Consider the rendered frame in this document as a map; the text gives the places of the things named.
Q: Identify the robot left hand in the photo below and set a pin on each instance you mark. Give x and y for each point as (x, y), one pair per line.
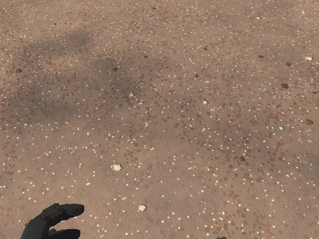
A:
(38, 228)

